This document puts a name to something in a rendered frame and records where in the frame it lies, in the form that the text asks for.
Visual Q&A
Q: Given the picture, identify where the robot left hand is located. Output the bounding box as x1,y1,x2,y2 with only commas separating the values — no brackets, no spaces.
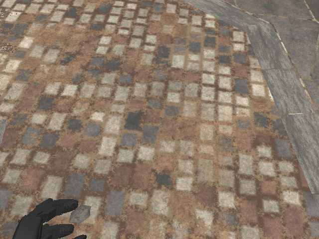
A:
12,198,87,239

